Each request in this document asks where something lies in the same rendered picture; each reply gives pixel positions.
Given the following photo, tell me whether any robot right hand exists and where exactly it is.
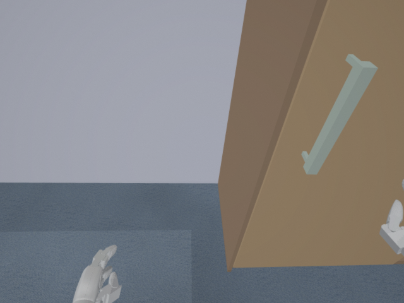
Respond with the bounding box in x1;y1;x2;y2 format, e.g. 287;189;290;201
379;180;404;256

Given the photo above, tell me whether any robot left hand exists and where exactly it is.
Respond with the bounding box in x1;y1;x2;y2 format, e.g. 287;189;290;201
73;245;122;303

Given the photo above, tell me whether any handle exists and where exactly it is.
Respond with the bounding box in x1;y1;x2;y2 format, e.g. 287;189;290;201
301;54;378;174

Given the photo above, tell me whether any wardrobe door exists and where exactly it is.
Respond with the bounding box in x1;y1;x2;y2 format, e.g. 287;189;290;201
233;0;404;268

